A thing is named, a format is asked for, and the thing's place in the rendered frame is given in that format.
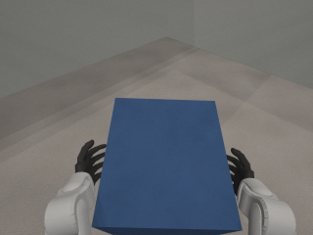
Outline robot right hand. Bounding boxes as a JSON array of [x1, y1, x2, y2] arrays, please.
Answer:
[[226, 148, 254, 197]]

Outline robot right forearm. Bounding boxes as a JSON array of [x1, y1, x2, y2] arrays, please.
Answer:
[[237, 178, 296, 235]]

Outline robot left hand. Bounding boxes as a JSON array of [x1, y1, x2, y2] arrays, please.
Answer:
[[74, 139, 107, 186]]

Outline robot left forearm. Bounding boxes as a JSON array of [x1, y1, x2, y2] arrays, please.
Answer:
[[43, 171, 96, 235]]

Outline carton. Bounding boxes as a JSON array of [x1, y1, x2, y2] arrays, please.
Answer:
[[91, 98, 243, 235]]

